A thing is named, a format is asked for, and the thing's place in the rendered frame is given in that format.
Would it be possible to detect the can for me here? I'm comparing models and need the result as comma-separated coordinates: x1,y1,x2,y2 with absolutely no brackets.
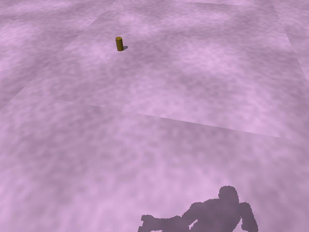
115,37,124,51

